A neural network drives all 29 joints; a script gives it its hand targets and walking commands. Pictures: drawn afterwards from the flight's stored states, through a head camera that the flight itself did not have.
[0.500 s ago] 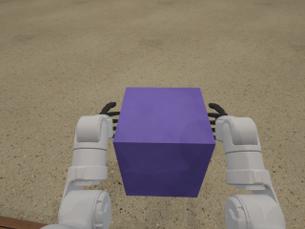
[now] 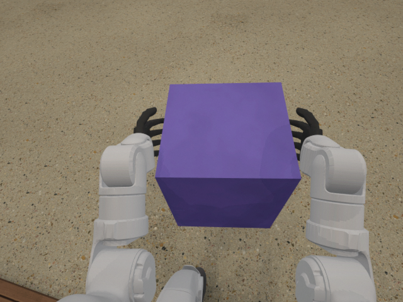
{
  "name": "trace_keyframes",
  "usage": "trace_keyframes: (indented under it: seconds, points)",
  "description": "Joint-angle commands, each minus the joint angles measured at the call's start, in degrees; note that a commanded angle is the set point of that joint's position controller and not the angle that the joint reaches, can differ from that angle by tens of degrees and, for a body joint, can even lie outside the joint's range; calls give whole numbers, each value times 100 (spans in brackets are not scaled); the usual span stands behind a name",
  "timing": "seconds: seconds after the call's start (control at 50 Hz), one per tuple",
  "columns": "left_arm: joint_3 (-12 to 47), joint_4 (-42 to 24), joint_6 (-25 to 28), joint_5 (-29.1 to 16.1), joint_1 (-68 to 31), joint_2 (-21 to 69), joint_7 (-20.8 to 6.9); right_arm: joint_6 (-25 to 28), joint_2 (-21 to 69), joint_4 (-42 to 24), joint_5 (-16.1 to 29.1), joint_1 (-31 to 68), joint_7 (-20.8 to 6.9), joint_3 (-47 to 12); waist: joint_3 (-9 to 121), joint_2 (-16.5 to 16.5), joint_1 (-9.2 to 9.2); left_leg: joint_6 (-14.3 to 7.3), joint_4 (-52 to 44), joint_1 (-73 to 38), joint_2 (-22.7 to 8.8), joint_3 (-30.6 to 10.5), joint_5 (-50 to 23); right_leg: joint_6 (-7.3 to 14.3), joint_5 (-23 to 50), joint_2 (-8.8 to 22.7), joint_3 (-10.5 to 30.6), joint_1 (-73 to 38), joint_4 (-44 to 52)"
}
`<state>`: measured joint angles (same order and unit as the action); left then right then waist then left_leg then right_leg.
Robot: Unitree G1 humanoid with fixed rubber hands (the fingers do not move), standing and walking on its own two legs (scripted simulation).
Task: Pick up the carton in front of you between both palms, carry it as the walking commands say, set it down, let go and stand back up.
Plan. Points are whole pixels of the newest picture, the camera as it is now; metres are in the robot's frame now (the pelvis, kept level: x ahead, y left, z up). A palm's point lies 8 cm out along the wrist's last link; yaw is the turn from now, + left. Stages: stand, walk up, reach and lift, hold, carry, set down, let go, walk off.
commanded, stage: carry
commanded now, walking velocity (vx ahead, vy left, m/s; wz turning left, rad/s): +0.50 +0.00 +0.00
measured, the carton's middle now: (223, 162) +0.37 +0.03 +0.04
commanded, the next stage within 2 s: none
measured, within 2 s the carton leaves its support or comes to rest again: neither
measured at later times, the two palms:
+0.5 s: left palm (185, 84) +0.68 +0.17 -0.01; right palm (286, 90) +0.67 -0.13 +0.00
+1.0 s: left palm (190, 19) +0.96 +0.20 +0.06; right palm (276, 21) +0.97 -0.10 +0.04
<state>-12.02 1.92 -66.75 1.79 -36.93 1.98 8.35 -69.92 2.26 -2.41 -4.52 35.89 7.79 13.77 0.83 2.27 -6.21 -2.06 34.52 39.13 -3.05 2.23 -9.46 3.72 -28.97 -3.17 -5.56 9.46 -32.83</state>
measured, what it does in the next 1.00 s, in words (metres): goes down: left foot 0.08 m lower, then right foot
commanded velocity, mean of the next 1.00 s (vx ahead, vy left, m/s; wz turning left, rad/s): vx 0.50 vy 0.00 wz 0.00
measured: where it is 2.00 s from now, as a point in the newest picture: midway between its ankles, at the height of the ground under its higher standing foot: (224, 119)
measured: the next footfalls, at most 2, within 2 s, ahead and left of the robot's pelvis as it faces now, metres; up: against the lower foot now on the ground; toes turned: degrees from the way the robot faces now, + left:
left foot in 0.12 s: +0.28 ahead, +0.08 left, -0.08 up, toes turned +5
right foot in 0.62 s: +0.63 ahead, -0.04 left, -0.08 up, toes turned -4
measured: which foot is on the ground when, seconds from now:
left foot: up 0.00-0.10, down 0.12-0.64, up 0.66-1.00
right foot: down 0.00-0.14, up 0.16-0.60, down 0.62-1.00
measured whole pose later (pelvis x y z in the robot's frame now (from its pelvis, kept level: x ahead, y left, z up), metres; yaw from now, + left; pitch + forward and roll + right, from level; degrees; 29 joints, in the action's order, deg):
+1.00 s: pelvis +0.67 +0.03 -0.05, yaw +3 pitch +5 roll +3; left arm -12.4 -10.5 -67.1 5.9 -18.6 8.3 4.4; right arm -67.7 8.5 -11.8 -7.1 17.7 6.6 9.9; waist 6.0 0.0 -0.6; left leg 1.7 39.2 36.2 -4.7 5.7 7.1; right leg 3.7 -13.7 0.3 -6.7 3.4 -12.1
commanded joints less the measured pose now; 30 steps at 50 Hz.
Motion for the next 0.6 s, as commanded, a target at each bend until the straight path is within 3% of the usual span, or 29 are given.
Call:
trace_keyframes:
  seconds: [0.0,0.04,0.06,0.08,0.1,0.12,0.14,0.16,0.18,0.22,0.24,0.26,0.32,0.38,0.5,0.54,0.56,0.58]
  points:
    - [4047,-245,-51,-2648,-3733,6052,-1715,148,5393,113,1748,3410,-1144,-3726,1715,-755,-141,-196,-1004,-721,180,355,-1214,518,3122,961,890,-1052,125]
    - [4069,-10,-24,-2642,-3780,6126,-1766,140,5272,297,1694,3409,-1210,-3619,1734,-729,116,-288,-1154,-1478,151,433,-1232,391,3262,862,798,-1011,-571]
    - [4079,93,-11,-2652,-3834,6187,-1784,150,5221,415,1687,3331,-1239,-3548,1899,-647,449,-291,-1254,-2212,216,590,-1034,295,3745,788,674,-938,-1258]
    - [4076,164,12,-2645,-3940,6247,-1793,166,5190,499,1693,3254,-1274,-3480,2199,-510,939,-235,-1269,-3400,197,660,-506,162,3922,718,438,-462,-2394]
    - [4042,228,39,-2627,-4068,6235,-1791,175,5149,514,1713,3312,-1330,-3420,2263,-67,1131,-127,-990,-4365,-124,302,95,31,2487,477,284,592,-3731]
    - [3986,313,-3,-2624,-4134,6268,-1763,181,5025,677,1745,3468,-1358,-3326,2602,1093,665,-233,649,-5899,-1195,-967,-2173,-153,-677,336,468,2387,-4622]
    - [3836,365,-72,-2561,-4112,6195,-1672,171,5046,871,1791,3510,-1376,-3346,3191,1521,937,-1074,111,-6467,-1888,-2629,-328,-253,-530,133,625,3252,-5393]
    - [3820,215,-91,-2522,-4184,6150,-1585,201,5297,805,2017,3508,-1415,-3493,3201,1488,1109,-1527,-991,-6060,-1990,-3690,2133,-269,-257,135,626,3747,-5625]
    - [3815,95,-71,-2481,-4399,6268,-1509,221,5647,557,2295,3865,-1471,-3574,2871,602,958,-1340,-1327,-5411,-1747,-3531,2596,-234,80,342,683,3719,-5385]
    - [3785,-192,-1,-2392,-4416,6505,-1394,298,6227,63,2730,4556,-1541,-3864,2741,233,911,-1266,-1048,-4738,-1517,-2775,1109,-183,807,540,782,3631,-4750]
    - [3771,-290,45,-2324,-4273,6545,-1341,326,6434,-91,2897,4666,-1567,-3984,2699,141,829,-1190,-1116,-4312,-1361,-2320,1131,-236,850,635,757,3411,-4397]
    - [3773,-378,89,-2248,-4098,6597,-1291,365,6566,-208,3000,4661,-1591,-4084,2786,152,802,-1124,-1129,-4226,-1231,-2123,1154,-274,809,645,673,3304,-4168]
    - [3793,-431,237,-1970,-3507,6594,-1195,496,6716,-316,3088,4339,-1639,-4263,2909,351,896,-1081,-862,-4691,-1110,-1647,-246,-314,1003,670,479,3792,-3687]
    - [3969,-488,411,-1773,-3126,6505,-1191,675,6712,-276,3002,3897,-1681,-4437,2871,285,1009,-949,-752,-5209,-992,-1334,-1387,-251,1459,631,300,4227,-3093]
    - [4302,-749,610,-1761,-2874,6129,-1284,908,6353,-363,2852,3425,-1668,-4697,2294,338,1067,-667,-756,-5166,-483,-397,-2490,19,2959,157,-409,3085,-358]
    - [4377,-910,574,-1869,-2954,5947,-1314,906,6136,-418,2787,3320,-1618,-4726,2327,549,949,-460,-631,-4985,-566,-185,-3287,140,3372,-17,-579,1920,484]
    - [4389,-932,535,-1920,-2950,5842,-1331,877,6017,-463,2747,3303,-1591,-4727,2549,684,824,-312,-138,-4903,-590,-38,-3540,168,3316,-75,-636,1104,711]
    - [4352,-912,492,-1936,-2911,5739,-1351,825,5882,-460,2714,3257,-1573,-4712,2841,538,567,-155,707,-4530,-497,315,-3181,151,3364,-61,-664,-54,1088]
